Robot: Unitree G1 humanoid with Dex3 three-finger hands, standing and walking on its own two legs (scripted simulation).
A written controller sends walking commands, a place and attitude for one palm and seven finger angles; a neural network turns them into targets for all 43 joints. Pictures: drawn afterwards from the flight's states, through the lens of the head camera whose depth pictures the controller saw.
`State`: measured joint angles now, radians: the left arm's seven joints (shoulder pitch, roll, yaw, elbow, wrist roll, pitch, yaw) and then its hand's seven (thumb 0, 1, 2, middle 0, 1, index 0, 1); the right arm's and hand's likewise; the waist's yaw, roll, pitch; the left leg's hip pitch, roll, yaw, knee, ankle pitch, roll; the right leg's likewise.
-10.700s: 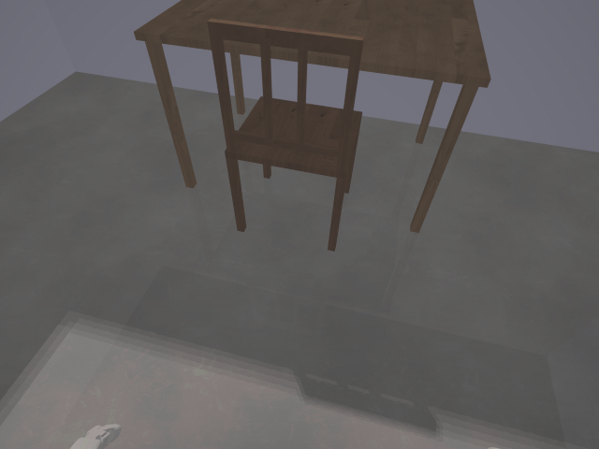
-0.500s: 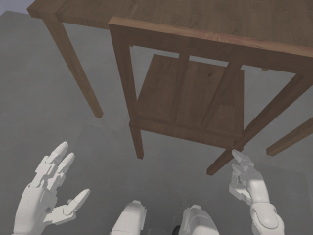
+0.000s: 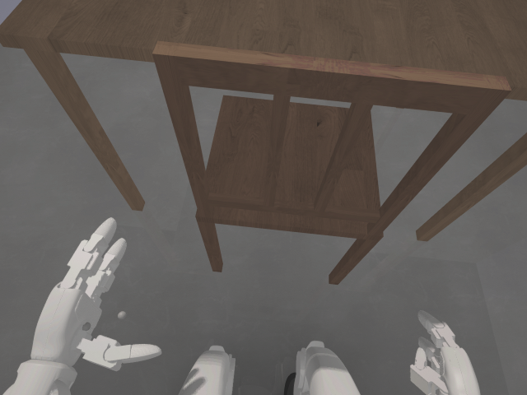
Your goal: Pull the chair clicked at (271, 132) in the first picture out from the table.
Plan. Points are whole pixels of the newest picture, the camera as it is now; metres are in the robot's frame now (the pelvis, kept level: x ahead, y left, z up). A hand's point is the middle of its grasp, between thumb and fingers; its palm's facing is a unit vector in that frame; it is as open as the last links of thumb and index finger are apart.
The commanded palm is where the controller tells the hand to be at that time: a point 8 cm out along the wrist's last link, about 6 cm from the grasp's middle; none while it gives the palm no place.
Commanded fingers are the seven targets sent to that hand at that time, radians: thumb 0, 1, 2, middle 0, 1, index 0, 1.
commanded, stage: raise the hand toward the chair's back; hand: left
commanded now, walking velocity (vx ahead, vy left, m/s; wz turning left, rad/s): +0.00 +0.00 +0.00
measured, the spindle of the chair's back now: (274, 159) +0.49 +0.01 +0.01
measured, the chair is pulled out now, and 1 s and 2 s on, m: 0.00 0.00 0.00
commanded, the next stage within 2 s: aim the fingers beside a spindle in 1.00 s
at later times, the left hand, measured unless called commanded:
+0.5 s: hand (84, 285) +0.25 +0.23 +0.06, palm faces -0.03 -1.00 -0.09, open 16.9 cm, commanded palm +0.23 +0.28 +0.07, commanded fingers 0.00 -0.50 0.30 -0.06 -0.08 -0.06 -0.08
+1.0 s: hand (96, 288) +0.24 +0.22 +0.06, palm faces -0.05 -0.99 -0.09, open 16.9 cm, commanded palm +0.23 +0.27 +0.07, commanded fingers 0.00 -0.50 0.30 -0.06 -0.08 -0.06 -0.08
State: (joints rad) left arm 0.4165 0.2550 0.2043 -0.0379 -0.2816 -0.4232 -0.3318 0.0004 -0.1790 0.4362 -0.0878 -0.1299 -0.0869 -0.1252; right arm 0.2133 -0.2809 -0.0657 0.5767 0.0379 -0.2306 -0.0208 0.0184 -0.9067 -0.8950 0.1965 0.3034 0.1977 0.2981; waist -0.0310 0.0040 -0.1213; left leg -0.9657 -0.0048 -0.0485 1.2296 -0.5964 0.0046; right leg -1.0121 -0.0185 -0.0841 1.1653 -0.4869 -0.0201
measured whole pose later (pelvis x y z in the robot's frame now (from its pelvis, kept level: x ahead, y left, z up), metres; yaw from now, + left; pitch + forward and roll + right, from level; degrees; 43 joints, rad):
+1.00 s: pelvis +0.01 +0.01 +0.02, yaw +0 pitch +17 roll -3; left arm 0.31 0.29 0.24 0.03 -0.27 -0.35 -0.33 -0.01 -0.50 0.30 -0.06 -0.08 -0.06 -0.08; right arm 0.21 -0.25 0.00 0.55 0.02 -0.22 0.01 0.02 -0.90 -0.89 0.20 0.30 0.20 0.30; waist -0.02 0.03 -0.13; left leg -0.86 -0.01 -0.06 1.13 -0.56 0.02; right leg -0.89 -0.02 -0.09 1.04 -0.44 -0.01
